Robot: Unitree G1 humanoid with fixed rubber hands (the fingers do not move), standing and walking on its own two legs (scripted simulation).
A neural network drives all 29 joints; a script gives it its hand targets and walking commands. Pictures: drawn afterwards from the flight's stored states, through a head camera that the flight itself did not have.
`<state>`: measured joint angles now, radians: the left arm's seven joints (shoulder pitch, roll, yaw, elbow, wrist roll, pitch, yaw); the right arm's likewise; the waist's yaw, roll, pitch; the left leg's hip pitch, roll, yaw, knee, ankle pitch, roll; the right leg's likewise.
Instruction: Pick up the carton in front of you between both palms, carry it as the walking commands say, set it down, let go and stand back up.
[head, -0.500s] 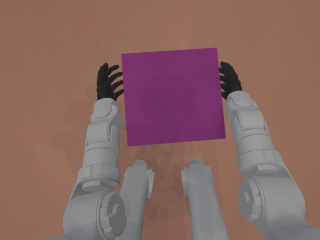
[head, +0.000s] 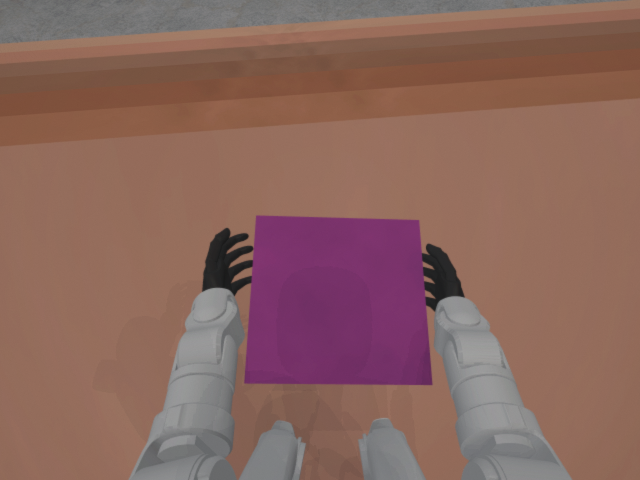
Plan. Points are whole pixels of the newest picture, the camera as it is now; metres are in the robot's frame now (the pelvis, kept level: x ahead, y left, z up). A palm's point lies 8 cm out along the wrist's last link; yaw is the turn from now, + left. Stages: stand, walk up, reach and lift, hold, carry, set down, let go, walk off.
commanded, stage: reach and lift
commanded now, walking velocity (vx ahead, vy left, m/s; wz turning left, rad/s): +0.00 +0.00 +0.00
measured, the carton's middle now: (331, 311) +0.37 +0.00 -0.12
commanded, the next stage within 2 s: hold in 1.56 s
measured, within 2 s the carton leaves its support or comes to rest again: neither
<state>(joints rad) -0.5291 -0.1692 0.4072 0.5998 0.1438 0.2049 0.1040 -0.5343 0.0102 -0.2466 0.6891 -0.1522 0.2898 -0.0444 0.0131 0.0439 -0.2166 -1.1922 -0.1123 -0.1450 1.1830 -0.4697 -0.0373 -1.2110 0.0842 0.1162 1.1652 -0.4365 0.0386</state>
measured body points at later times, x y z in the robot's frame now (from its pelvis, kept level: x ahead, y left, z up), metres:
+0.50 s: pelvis +0.05 +0.01 +0.11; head +0.05 +0.02 +0.56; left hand +0.36 +0.16 +0.10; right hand +0.34 -0.15 +0.09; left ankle +0.04 +0.13 -0.63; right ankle +0.05 -0.13 -0.63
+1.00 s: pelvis +0.03 +0.00 +0.11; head +0.01 +0.00 +0.56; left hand +0.35 +0.15 +0.14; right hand +0.33 -0.15 +0.11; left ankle +0.04 +0.13 -0.63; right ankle +0.05 -0.13 -0.63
